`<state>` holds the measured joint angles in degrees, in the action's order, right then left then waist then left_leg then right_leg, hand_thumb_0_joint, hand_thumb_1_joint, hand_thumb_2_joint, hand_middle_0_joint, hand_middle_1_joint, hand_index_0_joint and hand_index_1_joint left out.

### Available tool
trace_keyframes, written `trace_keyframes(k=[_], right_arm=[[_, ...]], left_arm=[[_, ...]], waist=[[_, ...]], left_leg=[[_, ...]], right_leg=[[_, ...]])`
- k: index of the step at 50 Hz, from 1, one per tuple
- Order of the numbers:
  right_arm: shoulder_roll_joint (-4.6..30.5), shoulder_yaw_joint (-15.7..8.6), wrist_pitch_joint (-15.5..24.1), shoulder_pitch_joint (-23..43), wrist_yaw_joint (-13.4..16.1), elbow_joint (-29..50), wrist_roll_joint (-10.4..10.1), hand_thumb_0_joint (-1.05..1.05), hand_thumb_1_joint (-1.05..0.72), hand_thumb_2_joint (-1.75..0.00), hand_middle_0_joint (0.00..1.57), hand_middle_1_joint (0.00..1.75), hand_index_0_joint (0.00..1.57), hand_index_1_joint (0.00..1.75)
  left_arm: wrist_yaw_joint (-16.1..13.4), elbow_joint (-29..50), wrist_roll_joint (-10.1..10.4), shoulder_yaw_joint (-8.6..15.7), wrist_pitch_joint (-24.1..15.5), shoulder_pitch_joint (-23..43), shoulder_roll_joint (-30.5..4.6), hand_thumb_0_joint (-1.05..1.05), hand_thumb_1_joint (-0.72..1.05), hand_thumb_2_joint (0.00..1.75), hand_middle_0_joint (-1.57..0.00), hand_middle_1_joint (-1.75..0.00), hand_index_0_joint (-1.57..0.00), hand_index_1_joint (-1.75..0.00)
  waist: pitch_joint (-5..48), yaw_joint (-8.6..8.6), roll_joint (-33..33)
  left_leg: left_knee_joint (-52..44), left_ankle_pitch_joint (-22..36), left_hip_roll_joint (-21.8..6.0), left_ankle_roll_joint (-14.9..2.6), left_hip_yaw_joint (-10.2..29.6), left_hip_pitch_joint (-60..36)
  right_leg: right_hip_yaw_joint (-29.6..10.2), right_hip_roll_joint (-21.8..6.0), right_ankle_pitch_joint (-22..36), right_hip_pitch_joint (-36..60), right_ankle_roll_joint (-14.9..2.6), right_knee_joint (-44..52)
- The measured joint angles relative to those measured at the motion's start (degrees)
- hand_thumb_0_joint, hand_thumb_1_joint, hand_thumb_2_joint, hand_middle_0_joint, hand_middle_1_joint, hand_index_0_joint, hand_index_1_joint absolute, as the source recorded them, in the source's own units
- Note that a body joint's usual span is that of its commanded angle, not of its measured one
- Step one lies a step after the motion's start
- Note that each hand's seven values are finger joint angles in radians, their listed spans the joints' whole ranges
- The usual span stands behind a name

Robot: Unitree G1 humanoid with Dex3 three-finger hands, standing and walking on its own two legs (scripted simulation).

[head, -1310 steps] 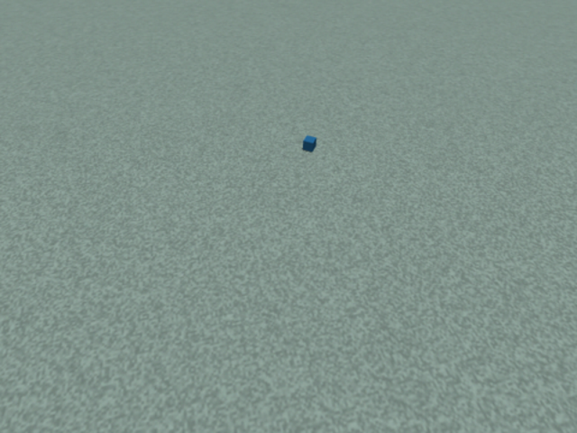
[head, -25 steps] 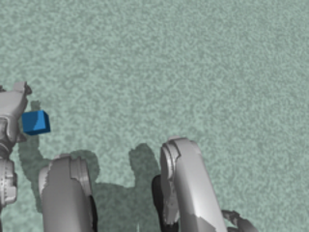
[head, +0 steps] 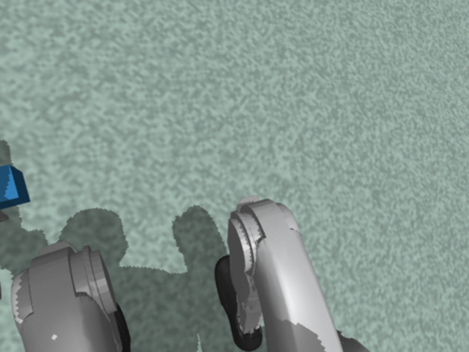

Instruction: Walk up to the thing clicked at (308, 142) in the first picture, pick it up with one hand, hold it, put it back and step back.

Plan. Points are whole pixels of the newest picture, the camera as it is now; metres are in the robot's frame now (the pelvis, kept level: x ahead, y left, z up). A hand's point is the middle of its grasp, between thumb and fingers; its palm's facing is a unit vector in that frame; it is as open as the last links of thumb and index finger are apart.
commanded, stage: rest palm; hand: left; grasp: from above
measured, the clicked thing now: (1, 188) +0.43 +0.30 -0.27
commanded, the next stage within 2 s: close in 0.74 s
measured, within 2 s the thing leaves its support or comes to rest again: neither
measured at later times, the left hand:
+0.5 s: hand out of the picture +0.42 +0.30 -0.23, palm faces -0.41 -0.17 -0.89, open 14.4 cm
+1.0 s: hand out of the picture +0.42 +0.30 -0.24, palm faces -0.42 -0.17 -0.89, open 13.8 cm
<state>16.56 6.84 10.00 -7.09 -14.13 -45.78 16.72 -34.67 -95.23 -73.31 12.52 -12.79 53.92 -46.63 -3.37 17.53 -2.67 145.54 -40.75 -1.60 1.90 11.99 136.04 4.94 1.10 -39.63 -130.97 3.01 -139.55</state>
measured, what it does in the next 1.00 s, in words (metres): stands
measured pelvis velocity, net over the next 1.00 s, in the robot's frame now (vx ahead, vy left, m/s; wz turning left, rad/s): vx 0.00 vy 0.01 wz -0.06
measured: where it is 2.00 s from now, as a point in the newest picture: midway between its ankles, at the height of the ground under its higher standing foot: (184, 342)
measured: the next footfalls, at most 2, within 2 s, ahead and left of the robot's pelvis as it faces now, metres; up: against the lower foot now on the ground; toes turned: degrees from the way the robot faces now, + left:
none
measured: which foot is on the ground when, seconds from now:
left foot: down 0.00-1.00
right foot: down 0.00-1.00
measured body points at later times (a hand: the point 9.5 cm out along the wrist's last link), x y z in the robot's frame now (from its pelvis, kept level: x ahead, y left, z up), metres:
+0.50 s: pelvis +0.00 +0.00 -0.01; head +0.25 +0.10 +0.35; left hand +0.44 +0.31 -0.18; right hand +0.04 -0.26 -0.08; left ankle +0.06 +0.14 -0.26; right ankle +0.10 -0.13 -0.26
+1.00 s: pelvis +0.00 +0.01 +0.00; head +0.26 +0.11 +0.35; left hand +0.44 +0.30 -0.19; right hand +0.04 -0.25 -0.07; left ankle +0.06 +0.14 -0.26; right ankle +0.10 -0.13 -0.26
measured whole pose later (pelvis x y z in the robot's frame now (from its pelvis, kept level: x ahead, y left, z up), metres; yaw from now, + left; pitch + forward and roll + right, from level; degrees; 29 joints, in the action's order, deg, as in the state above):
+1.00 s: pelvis +0.00 +0.01 +0.00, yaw -3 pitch +26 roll -13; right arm 18.7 12.1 16.9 -4.4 -19.8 -45.2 18.7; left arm -41.2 -102.4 -72.7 10.6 -12.4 55.0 -51.0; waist -7.5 19.7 -6.0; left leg 148.6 -42.0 -1.9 1.1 15.3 134.6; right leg 7.4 2.5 -39.3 -127.8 4.2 -139.3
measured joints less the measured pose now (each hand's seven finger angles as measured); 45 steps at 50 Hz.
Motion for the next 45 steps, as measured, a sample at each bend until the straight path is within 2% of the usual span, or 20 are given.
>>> trace_keyframes(k=[7, 15, 29, 45], right_arm=[[0.4, 0.5, 1.0, -0.1, -1.3, -0.2, 0.5, 0.0, -0.89, -0.89, 0.2, 0.3, 0.2, 0.3], [1.0, 0.9, 1.9, 0.6, -2.3, -0.2, 0.8, 0.0, -0.89, -0.89, 0.2, 0.3, 0.2, 0.3], [1.9, 2.4, 4.6, 2.5, -3.8, 0.3, 1.7, 0.0, -0.9, -0.89, 0.2, 0.3, 0.2, 0.3], [2.0, 4.7, 6.6, 2.6, -5.4, 0.5, 1.9, 0.0, -0.9, -0.89, 0.2, 0.3, 0.2, 0.3]], left_arm=[[-0.8, 0.2, 0.3, 0.9, -0.8, -0.9, -0.6, 0.0, -0.55, 1.04, -0.1, -0.88, -0.07, -0.91], [-2.6, -2.0, -0.1, 0.2, -1.0, -1.1, -0.9, 0.0, -0.56, 1.04, -0.1, -0.88, -0.06, -0.91], [-5.2, -5.7, -0.8, -1.1, -0.2, 1.1, -2.7, 0.0, -0.54, 1.03, -0.1, -0.89, -0.07, -0.92], [-6.2, -6.8, 0.6, -1.2, 0.5, 1.0, -4.1, 0.0, -0.51, 1.01, -0.11, -0.9, -0.09, -0.93]], waist=[[-0.9, 0.01, -0.4], [-0.8, 0.17, -1.0], [-2.2, 1.4, -2.3], [-3.9, 2.16, -3.0]], left_leg=[[1.2, -0.8, -0.1, 0.05, 0.8, -0.1], [1.8, -1.2, -0.1, 0.03, 1.3, -0.6], [2.7, -0.9, -0.1, -0.46, 2.2, -0.6], [3.0, -1.1, -0.2, -0.81, 3.1, -1.1]], right_leg=[[0.5, 0.3, -0.4, 0.3, 0.16, -0.6], [0.9, 0.5, -0.5, 0.9, 0.27, -0.7], [1.6, 0.9, 0.1, 1.7, 0.82, -0.5], [2.3, 1.3, 0.4, 2.7, 1.24, 0.1]])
